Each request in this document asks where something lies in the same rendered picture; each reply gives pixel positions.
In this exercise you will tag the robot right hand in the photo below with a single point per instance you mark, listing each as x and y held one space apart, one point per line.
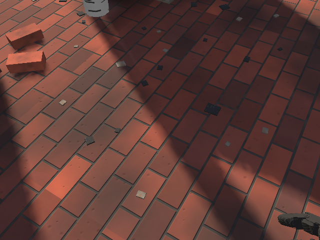
307 221

